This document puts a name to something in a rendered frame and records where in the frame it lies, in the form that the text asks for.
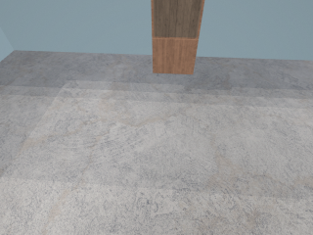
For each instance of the cupboard door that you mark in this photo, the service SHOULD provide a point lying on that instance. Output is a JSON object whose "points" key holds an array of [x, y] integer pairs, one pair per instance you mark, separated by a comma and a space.
{"points": [[177, 18]]}

